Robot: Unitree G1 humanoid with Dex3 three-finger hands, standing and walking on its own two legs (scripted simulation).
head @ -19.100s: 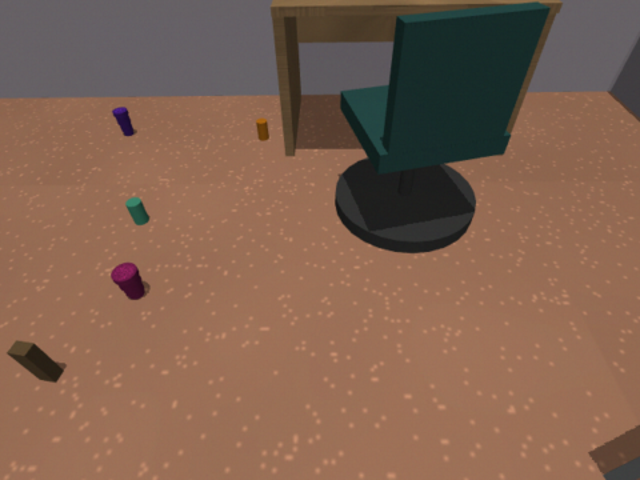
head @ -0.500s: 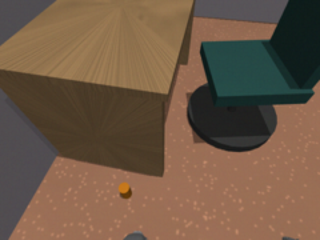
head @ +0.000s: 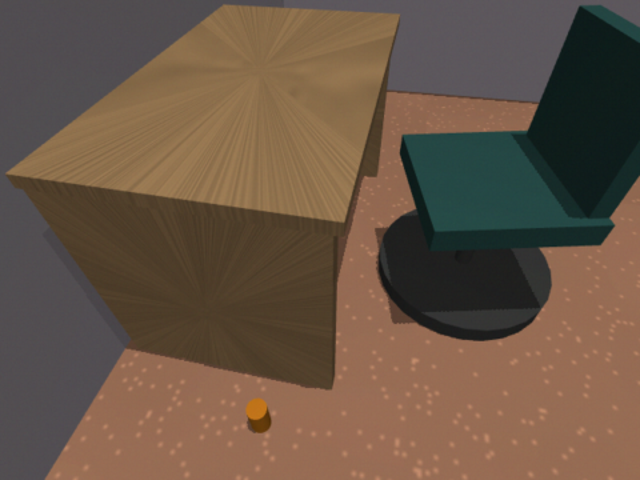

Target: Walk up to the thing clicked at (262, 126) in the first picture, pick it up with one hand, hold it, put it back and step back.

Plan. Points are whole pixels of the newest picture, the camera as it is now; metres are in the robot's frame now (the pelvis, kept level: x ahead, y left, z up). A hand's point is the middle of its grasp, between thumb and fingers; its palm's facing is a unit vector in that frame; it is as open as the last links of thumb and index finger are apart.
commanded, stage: walk up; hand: left
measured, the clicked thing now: (259, 416) +0.47 +0.23 -0.72
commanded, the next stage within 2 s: none
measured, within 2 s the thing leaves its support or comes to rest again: neither
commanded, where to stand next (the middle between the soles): +0.09 +0.00 m, yaw -1 degrees
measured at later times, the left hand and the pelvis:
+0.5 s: hand out of the picture +0.08 +0.26 -0.15, palm faces +0.00 -0.93 -0.36, open 7.4 cm; pelvis +0.02 +0.00 +0.01, yaw +1 degrees
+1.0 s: hand out of the picture +0.10 +0.26 -0.15, palm faces +0.02 -0.93 -0.36, open 7.4 cm; pelvis +0.02 +0.00 +0.00, yaw +2 degrees
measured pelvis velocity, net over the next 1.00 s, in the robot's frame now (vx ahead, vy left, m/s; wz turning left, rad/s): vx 0.02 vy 0.00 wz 0.03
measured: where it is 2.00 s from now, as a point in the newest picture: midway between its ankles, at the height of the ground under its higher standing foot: outside the picture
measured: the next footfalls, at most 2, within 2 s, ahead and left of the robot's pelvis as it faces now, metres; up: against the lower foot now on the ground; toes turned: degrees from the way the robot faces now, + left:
left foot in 1.44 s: -0.05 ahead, +0.16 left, +0.00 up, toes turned +3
right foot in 1.80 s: +0.12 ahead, -0.13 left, +0.00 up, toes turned +3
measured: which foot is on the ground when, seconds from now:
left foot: down 0.00-1.00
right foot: down 0.00-1.00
